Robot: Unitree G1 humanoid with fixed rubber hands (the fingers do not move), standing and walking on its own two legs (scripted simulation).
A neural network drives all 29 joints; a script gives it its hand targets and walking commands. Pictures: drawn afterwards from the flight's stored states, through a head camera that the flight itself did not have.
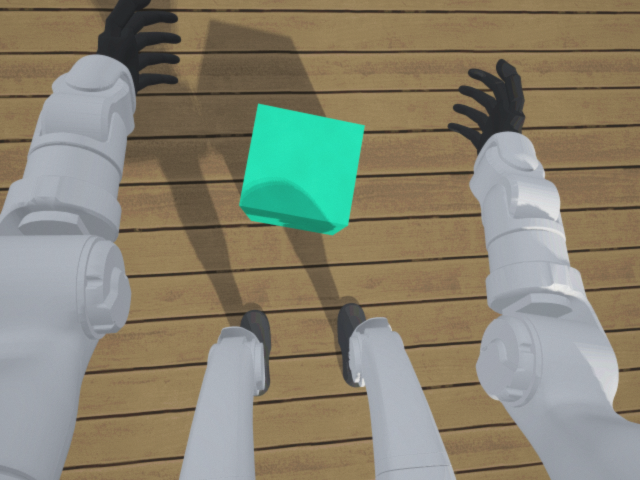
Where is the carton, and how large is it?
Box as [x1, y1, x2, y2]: [239, 104, 364, 234]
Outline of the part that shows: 258,104 239,205 251,220 328,234 335,233 347,225 364,125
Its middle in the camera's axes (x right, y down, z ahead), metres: -0.05 -0.15 +0.86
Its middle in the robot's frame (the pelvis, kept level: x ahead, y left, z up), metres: +0.53 -0.02 -0.53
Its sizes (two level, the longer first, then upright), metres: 0.210 0.200 0.250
